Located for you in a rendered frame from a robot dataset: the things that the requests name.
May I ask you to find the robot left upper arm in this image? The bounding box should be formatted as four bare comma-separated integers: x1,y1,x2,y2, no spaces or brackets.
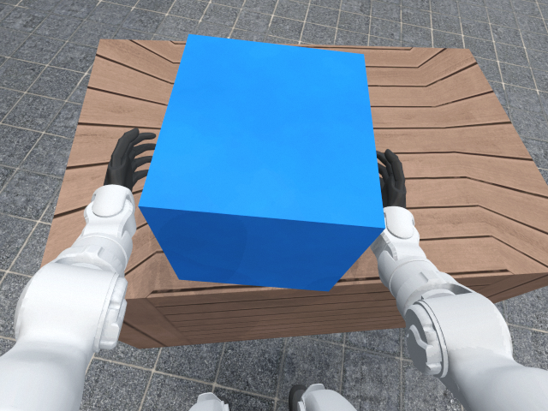
0,262,128,411

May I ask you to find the carton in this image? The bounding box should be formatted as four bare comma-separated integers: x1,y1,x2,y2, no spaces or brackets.
138,34,385,291

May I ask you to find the left robot hand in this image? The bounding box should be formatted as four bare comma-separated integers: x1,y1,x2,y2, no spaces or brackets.
104,128,156,192

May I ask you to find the right robot foot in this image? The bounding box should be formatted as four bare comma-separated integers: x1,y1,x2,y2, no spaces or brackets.
289,384,307,411

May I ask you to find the right robot hand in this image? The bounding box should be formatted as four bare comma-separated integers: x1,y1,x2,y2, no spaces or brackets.
376,149,407,209

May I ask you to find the left robot shin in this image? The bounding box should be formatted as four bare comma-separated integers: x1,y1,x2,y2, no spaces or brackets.
197,392,221,402

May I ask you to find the robot right forearm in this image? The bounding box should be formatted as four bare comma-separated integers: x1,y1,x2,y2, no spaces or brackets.
370,206,513,354

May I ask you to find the robot left forearm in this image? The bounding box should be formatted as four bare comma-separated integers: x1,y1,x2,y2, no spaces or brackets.
14,185,136,341

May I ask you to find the robot right upper arm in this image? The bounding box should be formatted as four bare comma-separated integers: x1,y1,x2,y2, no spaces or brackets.
405,292,548,411

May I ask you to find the pedestal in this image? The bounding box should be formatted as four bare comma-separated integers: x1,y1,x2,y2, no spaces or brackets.
40,39,548,349

